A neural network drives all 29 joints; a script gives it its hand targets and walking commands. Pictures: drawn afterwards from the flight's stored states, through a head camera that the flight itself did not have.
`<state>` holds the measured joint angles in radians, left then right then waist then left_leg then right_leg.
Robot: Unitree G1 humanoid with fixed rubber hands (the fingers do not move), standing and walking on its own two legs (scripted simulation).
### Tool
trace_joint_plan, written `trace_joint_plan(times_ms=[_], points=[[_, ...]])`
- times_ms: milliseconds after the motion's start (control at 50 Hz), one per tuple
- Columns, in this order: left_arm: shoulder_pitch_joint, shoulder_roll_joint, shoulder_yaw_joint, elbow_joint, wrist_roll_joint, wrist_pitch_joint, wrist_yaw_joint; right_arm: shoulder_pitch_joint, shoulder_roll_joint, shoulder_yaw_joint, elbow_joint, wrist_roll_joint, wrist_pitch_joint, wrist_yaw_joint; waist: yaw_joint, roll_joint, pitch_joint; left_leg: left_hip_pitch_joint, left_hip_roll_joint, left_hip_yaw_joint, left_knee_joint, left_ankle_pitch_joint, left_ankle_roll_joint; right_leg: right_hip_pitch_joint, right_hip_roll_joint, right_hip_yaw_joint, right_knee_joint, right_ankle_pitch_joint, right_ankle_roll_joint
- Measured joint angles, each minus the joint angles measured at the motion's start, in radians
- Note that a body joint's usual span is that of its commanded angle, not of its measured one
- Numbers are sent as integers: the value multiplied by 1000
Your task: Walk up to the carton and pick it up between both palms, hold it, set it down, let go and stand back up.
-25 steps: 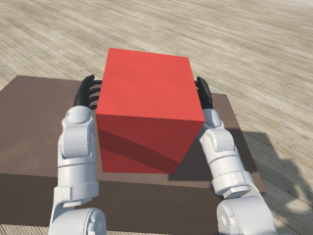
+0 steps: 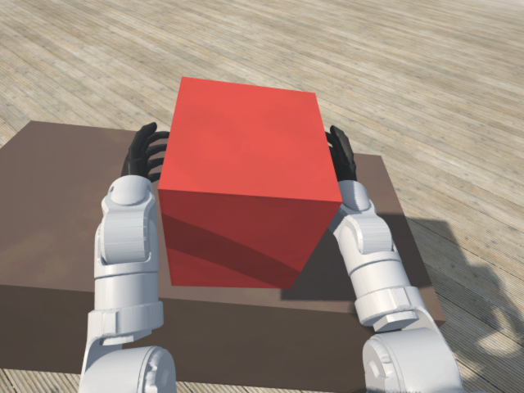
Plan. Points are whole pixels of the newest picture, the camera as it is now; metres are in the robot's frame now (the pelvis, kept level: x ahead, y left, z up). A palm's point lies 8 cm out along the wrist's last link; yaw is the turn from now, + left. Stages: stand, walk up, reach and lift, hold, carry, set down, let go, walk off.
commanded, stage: hold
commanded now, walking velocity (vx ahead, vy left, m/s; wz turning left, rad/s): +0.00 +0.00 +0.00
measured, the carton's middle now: (241, 192) +0.38 +0.01 +0.13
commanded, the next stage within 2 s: set down in 1.60 s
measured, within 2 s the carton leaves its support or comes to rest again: neither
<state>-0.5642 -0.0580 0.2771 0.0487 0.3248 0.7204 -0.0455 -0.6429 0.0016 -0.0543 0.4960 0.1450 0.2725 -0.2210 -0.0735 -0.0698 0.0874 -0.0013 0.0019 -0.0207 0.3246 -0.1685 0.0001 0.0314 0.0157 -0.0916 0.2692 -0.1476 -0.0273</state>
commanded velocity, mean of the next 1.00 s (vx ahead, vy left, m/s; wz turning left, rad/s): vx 0.00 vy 0.00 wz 0.00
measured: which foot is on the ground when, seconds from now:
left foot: down 0.00-1.00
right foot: down 0.00-1.00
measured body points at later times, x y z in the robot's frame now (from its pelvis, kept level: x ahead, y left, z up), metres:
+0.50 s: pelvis +0.00 +0.00 +0.00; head -0.03 +0.03 +0.45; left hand +0.37 +0.15 +0.18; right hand +0.37 -0.15 +0.17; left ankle +0.02 +0.12 -0.75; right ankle +0.01 -0.10 -0.75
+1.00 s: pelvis +0.00 +0.00 +0.00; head -0.03 +0.03 +0.45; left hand +0.37 +0.15 +0.17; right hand +0.38 -0.15 +0.17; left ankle +0.02 +0.12 -0.75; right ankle +0.01 -0.10 -0.75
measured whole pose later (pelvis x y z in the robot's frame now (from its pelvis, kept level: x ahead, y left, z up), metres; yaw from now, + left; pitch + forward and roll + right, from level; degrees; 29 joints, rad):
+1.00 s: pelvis +0.00 +0.00 +0.00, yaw +0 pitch -10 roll -1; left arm -0.54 -0.06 0.27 0.02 0.33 0.72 -0.05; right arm -0.62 0.00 -0.04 0.48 0.16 0.27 -0.23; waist -0.08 -0.06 0.09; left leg 0.01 0.00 -0.02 0.33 -0.18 0.00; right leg 0.05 0.02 -0.09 0.27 -0.15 -0.03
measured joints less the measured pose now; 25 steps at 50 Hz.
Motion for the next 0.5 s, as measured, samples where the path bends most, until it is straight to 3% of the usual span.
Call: trace_joint_plan(times_ms=[500], points=[[24,-7,-16,-30,4,14,3,25,-13,21,-31,20,11,-5,-8,6,3,14,-1,7,7,-9,5,15,-2,5,2,-4,4]])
